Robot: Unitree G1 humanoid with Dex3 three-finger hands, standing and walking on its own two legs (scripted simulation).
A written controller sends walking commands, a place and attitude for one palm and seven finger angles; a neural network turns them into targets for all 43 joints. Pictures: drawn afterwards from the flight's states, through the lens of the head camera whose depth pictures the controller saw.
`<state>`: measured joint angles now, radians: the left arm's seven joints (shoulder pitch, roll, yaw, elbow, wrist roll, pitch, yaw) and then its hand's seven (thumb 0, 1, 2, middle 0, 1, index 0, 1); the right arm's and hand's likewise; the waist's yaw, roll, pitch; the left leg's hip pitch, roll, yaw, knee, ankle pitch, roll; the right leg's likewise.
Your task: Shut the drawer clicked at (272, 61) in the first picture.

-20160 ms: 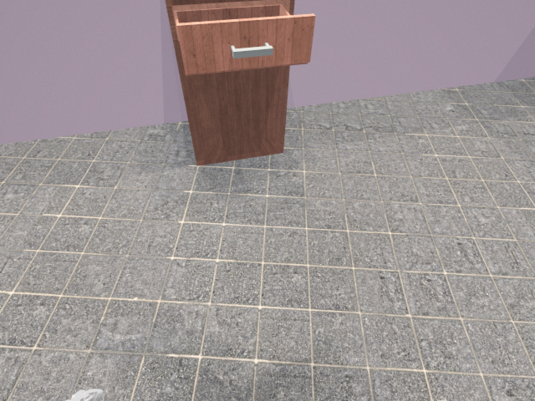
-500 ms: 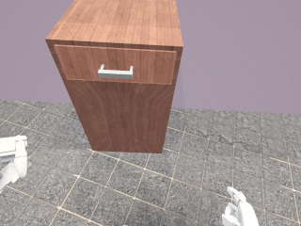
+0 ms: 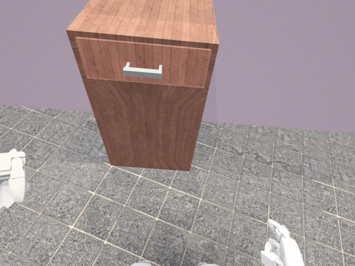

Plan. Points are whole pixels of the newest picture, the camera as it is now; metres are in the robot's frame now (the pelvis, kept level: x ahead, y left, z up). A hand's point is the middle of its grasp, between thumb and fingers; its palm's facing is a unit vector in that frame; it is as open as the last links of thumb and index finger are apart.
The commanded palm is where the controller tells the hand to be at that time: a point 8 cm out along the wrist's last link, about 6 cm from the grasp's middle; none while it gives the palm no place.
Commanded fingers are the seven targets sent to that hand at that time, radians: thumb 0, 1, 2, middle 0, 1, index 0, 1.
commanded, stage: step back with the hand held close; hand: left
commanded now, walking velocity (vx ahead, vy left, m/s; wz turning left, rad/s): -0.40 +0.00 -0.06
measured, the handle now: (143, 69) +0.74 +0.14 +0.01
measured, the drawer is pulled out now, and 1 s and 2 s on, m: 0.00 0.00 0.00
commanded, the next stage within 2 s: stop stepping back and stand still in 0.12 s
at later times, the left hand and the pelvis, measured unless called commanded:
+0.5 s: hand (14, 257) +0.12 +0.21 +0.17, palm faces +0.23 -0.86 -0.46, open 3.2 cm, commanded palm +0.07 +0.26 +0.19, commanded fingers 0.00 0.90 0.90 -1.40 -1.60 -1.40 -1.60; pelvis -0.09 -0.01 +0.01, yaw -6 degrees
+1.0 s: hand out of the picture +0.10 +0.23 +0.17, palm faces +0.33 -0.86 -0.40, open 3.3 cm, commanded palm +0.03 +0.27 +0.19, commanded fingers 0.00 0.90 0.90 -1.40 -1.60 -1.40 -1.60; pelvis -0.12 +0.00 +0.01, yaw -5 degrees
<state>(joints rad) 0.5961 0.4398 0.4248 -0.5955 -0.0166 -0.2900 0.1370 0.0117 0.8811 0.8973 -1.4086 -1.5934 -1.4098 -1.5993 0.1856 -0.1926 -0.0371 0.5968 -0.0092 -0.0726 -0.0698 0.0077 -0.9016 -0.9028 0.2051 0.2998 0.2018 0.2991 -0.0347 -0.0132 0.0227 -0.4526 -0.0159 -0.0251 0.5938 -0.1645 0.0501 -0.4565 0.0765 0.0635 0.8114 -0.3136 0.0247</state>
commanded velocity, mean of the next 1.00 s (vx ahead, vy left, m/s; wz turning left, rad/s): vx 0.02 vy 0.02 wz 0.00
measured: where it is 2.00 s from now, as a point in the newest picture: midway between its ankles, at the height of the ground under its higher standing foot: outside the picture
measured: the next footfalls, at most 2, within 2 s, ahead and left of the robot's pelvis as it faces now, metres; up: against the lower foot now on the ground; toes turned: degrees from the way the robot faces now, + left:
right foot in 0.20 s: -0.09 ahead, -0.11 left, +0.00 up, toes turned -6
left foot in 0.38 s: -0.01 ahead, +0.08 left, +0.00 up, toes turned -4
